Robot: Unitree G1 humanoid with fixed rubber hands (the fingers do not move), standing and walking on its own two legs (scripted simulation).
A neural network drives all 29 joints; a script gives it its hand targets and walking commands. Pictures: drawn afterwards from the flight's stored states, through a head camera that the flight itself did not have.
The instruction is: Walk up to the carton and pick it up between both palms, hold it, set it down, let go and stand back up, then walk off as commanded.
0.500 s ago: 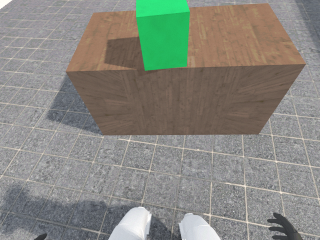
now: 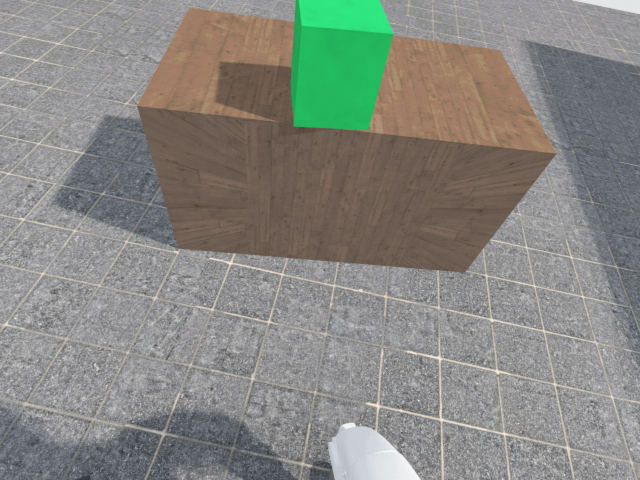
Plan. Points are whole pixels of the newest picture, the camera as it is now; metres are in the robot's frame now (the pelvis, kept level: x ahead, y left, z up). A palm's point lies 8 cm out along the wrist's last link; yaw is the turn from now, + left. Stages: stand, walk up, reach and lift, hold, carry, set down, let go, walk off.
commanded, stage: walk off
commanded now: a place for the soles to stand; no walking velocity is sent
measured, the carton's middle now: (334, 61) +1.03 -0.11 -0.02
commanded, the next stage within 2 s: none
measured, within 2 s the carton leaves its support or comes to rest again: neither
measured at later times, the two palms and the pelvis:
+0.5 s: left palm out of the picture +0.14 +0.29 -0.09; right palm out of the picture +0.10 -0.35 -0.11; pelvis +0.06 -0.03 +0.00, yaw -2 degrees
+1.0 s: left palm (74, 479) +0.15 +0.28 -0.10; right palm out of the picture +0.10 -0.34 -0.09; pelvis +0.05 -0.02 +0.00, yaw -3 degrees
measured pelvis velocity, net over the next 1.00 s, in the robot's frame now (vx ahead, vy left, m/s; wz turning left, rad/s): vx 0.05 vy -0.02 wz -0.05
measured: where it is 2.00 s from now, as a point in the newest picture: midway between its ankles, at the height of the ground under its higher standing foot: outside the picture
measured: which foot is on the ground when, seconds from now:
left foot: down 0.00-0.28, up 0.30-0.50, down 0.52-1.00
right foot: up 0.00-0.24, down 0.26-1.00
